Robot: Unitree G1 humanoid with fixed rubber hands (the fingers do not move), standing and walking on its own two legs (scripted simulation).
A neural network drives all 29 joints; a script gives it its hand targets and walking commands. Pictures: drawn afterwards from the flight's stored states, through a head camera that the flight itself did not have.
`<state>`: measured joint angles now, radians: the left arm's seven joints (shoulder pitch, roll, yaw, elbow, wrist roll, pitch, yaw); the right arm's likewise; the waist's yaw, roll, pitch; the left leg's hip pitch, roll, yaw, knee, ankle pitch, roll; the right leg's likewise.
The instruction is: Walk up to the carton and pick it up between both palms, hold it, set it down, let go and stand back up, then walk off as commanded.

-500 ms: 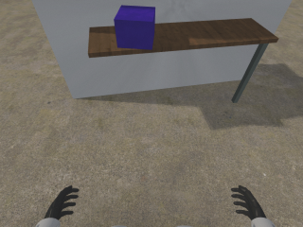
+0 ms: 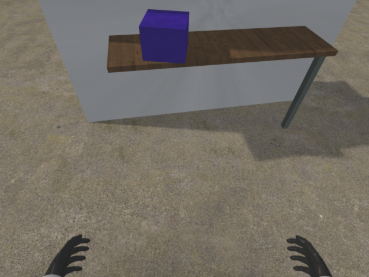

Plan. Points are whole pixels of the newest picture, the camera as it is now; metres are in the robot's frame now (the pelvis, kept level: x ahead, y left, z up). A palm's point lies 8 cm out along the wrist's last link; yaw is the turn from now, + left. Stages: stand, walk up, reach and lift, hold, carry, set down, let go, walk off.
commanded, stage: walk up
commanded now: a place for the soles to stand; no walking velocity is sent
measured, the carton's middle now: (166, 36) +1.17 +0.09 -0.02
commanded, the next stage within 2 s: none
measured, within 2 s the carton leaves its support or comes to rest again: neither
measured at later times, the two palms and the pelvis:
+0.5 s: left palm out of the picture +0.13 +0.29 -0.09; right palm (317, 238) +0.21 -0.31 -0.06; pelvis +0.08 -0.01 +0.00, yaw +2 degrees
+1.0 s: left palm out of the picture +0.07 +0.29 -0.09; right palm (347, 257) +0.16 -0.35 -0.04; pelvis +0.06 -0.02 +0.00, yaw +4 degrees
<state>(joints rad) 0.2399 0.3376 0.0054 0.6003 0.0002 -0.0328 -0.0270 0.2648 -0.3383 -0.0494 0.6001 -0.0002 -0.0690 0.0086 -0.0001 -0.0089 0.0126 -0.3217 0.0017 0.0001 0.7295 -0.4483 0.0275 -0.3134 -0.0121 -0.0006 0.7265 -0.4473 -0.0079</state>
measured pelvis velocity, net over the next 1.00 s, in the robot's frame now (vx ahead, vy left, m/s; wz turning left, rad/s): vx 0.06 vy -0.02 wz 0.07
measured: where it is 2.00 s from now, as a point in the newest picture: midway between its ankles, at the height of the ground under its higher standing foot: outside the picture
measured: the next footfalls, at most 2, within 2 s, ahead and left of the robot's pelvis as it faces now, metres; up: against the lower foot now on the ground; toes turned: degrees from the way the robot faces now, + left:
left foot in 0.56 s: +0.27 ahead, +0.11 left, +0.01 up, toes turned +1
right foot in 0.94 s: +0.14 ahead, -0.12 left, +0.01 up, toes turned +1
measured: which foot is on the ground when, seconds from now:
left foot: down 0.00-0.24, up 0.26-0.54, down 0.56-0.94, up 0.96-1.00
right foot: down 0.00-0.58, up 0.60-0.92, down 0.94-1.00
